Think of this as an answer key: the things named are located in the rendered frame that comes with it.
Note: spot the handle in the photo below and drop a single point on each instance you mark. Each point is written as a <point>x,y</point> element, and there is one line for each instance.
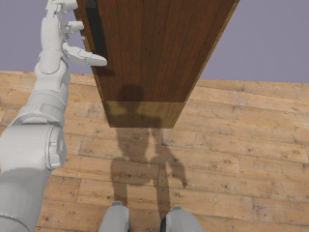
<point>91,8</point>

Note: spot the left robot upper arm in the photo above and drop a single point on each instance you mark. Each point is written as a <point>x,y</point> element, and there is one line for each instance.
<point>28,155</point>

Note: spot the left robot hand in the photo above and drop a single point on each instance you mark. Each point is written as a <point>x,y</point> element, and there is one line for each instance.
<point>54,34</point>

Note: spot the robot left forearm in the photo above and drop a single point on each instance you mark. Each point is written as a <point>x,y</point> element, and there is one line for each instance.
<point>48,100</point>

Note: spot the cupboard door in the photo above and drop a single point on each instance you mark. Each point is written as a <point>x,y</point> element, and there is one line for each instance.
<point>154,49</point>

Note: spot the right robot thigh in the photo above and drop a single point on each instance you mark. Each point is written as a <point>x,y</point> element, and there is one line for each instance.
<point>182,221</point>

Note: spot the robot thigh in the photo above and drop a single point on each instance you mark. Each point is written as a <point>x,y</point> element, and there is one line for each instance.
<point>116,219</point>
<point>182,221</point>

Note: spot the left robot thigh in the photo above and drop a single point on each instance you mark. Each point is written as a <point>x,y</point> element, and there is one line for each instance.
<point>116,219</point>

